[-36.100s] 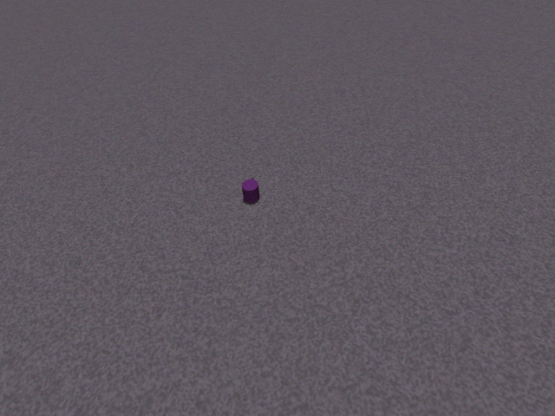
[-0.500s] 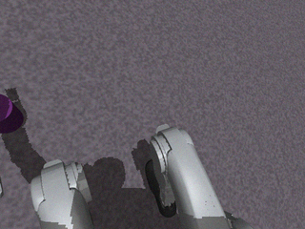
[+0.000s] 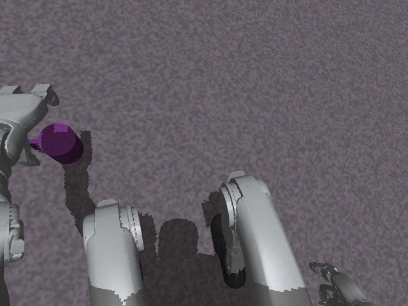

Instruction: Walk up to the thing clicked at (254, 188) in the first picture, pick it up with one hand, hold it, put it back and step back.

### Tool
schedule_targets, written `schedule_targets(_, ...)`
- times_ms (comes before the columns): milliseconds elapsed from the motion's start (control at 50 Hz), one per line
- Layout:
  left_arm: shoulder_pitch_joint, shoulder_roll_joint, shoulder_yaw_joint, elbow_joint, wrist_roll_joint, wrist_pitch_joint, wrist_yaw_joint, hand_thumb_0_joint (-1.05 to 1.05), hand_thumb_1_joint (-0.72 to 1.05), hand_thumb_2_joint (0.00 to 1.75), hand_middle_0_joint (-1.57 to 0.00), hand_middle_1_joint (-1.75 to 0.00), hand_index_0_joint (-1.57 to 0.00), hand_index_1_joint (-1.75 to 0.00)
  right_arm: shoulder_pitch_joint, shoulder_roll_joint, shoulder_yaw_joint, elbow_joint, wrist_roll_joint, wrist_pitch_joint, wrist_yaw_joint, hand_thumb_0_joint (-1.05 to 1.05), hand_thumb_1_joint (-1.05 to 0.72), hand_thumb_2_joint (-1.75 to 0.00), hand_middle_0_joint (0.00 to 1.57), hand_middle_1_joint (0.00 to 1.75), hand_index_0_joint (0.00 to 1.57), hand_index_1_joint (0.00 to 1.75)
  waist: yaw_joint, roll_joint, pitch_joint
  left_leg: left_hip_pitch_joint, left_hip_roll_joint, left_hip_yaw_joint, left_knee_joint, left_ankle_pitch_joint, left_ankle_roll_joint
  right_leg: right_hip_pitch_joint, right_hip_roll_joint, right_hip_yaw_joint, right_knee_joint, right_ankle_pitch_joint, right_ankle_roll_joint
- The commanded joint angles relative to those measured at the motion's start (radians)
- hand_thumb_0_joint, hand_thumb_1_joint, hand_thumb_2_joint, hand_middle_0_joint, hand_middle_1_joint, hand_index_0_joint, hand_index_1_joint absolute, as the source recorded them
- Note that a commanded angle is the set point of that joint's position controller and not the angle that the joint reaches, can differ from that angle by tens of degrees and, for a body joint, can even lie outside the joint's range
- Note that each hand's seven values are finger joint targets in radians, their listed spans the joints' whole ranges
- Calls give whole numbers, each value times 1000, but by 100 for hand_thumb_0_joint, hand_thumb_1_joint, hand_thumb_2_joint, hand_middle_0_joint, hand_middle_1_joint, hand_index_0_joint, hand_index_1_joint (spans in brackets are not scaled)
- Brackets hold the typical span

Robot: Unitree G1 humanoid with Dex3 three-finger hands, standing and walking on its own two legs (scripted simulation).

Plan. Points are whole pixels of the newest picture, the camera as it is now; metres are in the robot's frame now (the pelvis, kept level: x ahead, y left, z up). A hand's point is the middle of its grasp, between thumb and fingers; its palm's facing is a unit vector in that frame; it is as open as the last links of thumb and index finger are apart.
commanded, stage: withdraw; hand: left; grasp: from above
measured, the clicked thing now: (55, 144) +0.51 +0.28 -0.32
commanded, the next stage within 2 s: home in 0.16 s
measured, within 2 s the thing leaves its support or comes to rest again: neither
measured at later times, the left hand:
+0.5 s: hand out of the picture +0.52 +0.33 -0.14, palm faces -0.36 -0.10 -0.93, open 13.6 cm
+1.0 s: hand out of the picture +0.32 +0.25 +0.06, palm faces -0.18 -0.77 -0.61, open 7.7 cm
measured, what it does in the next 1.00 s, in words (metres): rises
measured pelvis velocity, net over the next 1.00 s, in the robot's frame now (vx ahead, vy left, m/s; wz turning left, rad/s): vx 0.02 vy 0.00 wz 0.07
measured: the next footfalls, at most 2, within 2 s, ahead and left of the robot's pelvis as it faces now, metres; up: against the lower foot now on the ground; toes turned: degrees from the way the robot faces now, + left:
none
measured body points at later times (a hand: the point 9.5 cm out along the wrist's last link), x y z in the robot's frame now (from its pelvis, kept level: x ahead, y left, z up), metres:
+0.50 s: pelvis +0.02 +0.01 -0.01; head +0.26 +0.07 +0.36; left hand +0.54 +0.33 -0.08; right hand +0.04 -0.25 -0.11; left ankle +0.09 +0.13 -0.33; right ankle +0.13 -0.15 -0.33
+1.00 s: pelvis +0.02 +0.00 +0.16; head +0.17 +0.04 +0.59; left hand +0.33 +0.29 +0.10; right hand +0.25 -0.24 +0.07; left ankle +0.09 +0.13 -0.33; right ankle +0.13 -0.15 -0.33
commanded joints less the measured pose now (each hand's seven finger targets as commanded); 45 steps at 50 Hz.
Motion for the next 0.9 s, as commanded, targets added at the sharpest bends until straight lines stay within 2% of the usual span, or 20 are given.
schedule_targets(0, -403, 227, 54, -9, 91, -26, 210, 0, -54, 102, -8, -102, -8, -102, 182, -188, -51, 2, -24, 1, -6, 0, -91, -90, 20, 30, 20, 30, -57, 348, -586, 467, -10, 113, -221, 50, 25, 209, 33, -140, -144, 45, -99)
schedule_targets(100, -468, 306, 122, 70, 170, 38, 369, 0, -53, 101, -8, -102, -8, -102, 218, -225, -67, 35, -51, -28, 0, 0, -90, -90, 20, 30, 20, 30, -71, 424, -628, 503, -5, 106, -220, 71, 22, 157, 26, -171, -102, 82, -93)
schedule_targets(160, -497, 358, 159, 19, 159, 98, 413, 0, -53, 101, -8, -101, -8, -101, 216, -231, -79, 38, -53, -51, 5, 0, -91, -90, 20, 30, 20, 30, -66, 463, -692, 506, -4, 112, -198, 77, 28, 153, 20, -162, -77, 91, -91)
schedule_targets(240, -496, 386, 196, -69, 105, 169, 397, 0, -42, 89, -18, -92, -19, -91, 232, -233, -99, 42, -42, -74, 17, 0, -88, -89, 20, 30, 20, 30, -54, 491, -795, 547, 1, 107, -199, 96, 28, 167, 15, -148, -69, 111, -94)
schedule_targets(300, -423, 365, 185, -84, 55, 211, 340, 0, -48, 96, -10, -100, -11, -98, 263, -222, -108, 55, -27, -77, 26, 0, -90, -90, 20, 30, 20, 30, -35, 484, -842, 554, 0, 110, -211, 147, 29, 239, 19, -139, -88, 153, -99)
schedule_targets(340, -386, 337, 169, -118, 24, 230, 279, 0, -35, 80, -22, -84, -20, -82, 290, -210, -116, 67, -20, -75, 32, 0, -88, -90, 20, 30, 20, 30, -26, 461, -840, 557, -1, 107, -223, 167, 30, 264, 23, -136, -98, 157, -102)
schedule_targets(360, -343, 315, 162, -89, -1, 241, 248, 0, -31, 76, -21, -76, -19, -74, 292, -211, -124, 71, -11, -70, 32, 0, -89, -90, 20, 30, 20, 30, -14, 439, -821, 544, -1, 104, -233, 175, 30, 263, 22, -136, -107, 159, -102)
schedule_targets(380, -336, 381, 222, -169, -18, 241, 220, 0, -27, 77, -21, -68, -19, -66, 294, -226, -139, 42, -10, -68, 31, 0, -89, -90, 20, 30, 20, 30, -13, 412, -835, 556, 0, 97, -240, 210, 30, 296, 21, -137, -112, 183, -100)
schedule_targets(400, -269, 343, 208, -170, -39, 248, 180, 0, -25, 72, -20, -60, -18, -58, 305, -228, -146, 31, -1, -62, 31, 0, -89, -90, 20, 30, 20, 30, 7, 410, -824, 564, -3, 101, -251, 241, 27, 316, 17, -131, -123, 198, -102)
schedule_targets(420, -160, 275, 200, -119, -69, 257, 139, 0, -26, 69, -19, -52, -17, -51, 328, -231, -150, 30, 0, -51, 33, 0, -89, -90, 20, 30, 20, 30, -3, 365, -768, 560, -1, 91, -258, 277, 25, 320, 14, -134, -139, 215, -99)
schedule_targets(440, -123, 228, 183, -154, -91, 257, 95, 0, -19, 68, -19, -47, -17, -48, 330, -235, -157, 21, 6, -41, 37, 0, -89, -90, 20, 30, 20, 30, -4, 338, -736, 546, -3, 90, -269, 280, 24, 321, 17, -136, -157, 207, -105)
schedule_targets(480, -69, 153, 135, -319, -154, 257, 10, 0, -4, 59, -16, -33, -15, -34, 302, -223, -162, -20, 27, -25, 35, 0, -89, -90, 20, 30, 20, 30, 38, 350, -777, 613, -3, 66, -320, 295, 15, 336, 13, -132, -185, 201, -114)
schedule_targets(500, -23, 156, 135, -410, -200, 261, -29, 0, 4, 59, -16, -31, -15, -32, 332, -213, -168, 3, 36, -12, 36, 0, -90, -90, 20, 30, 20, 30, 68, 368, -798, 653, 1, 69, -347, 299, 12, 361, 13, -125, -205, 193, -112)
schedule_targets(540, 107, 189, 190, -614, -309, 273, -82, 0, 20, 65, -16, -28, -16, -28, 298, -233, -186, -54, 52, 5, 27, 0, -90, -90, 20, 30, 20, 30, 109, 340, -840, 712, -2, 49, -394, 290, 7, 406, 8, -121, -245, 186, -113)
schedule_targets(580, 200, 107, 172, -770, -420, 292, -117, 0, 36, 69, -16, -25, -16, -25, 262, -207, -185, -85, 67, 17, 14, 0, -90, -90, 20, 30, 20, 30, 108, 269, -857, 723, 1, 46, -435, 263, 17, 465, 12, -113, -288, 190, -103)
schedule_targets(640, 246, 80, 196, -944, -538, 310, -138, 0, 60, 81, -18, -27, -18, -27, 209, -172, -194, -103, 88, 23, -14, 0, -90, -90, 20, 30, 20, 30, 115, 204, -826, 716, 10, 39, -488, 211, 32, 512, 16, -91, -352, 176, -97)
schedule_targets(720, 335, -6, 175, -1051, -625, 326, -127, 0, 89, 90, -20, -30, -20, -30, 147, -138, -206, -112, 103, 16, -37, 0, -90, -90, 20, 30, 20, 30, 136, 220, -772, 791, 21, 22, -581, 156, 28, 540, 4, -76, -417, 136, -95)
schedule_targets(740, 372, -45, 144, -1045, -636, 335, -121, 0, 90, 90, -20, -30, -20, -30, 136, -127, -205, -119, 106, 13, -42, 0, -90, -90, 20, 30, 20, 30, 136, 221, -741, 801, 29, 35, -609, 122, 30, 548, 6, -73, -445, 113, -92)
schedule_targets(780, 457, -91, 137, -1054, -677, 361, -113, 0, 90, 90, -20, -30, -20, -30, 103, -122, -203, -129, 114, 4, -53, 0, -90, -90, 20, 30, 20, 30, 147, 226, -671, 831, 34, 23, -690, 37, 28, 563, 2, -72, -493, 63, -89)
schedule_targets(880, 591, -163, 97, -1197, -806, 457, -105, 0, 90, 90, -20, -30, -20, -30, 41, -105, -192, -171, 134, -34, -89, 0, -90, -90, 20, 30, 20, 30, 159, 215, -681, 955, 36, 35, -817, -8, 28, 718, 5, -71, -625, 46, -84)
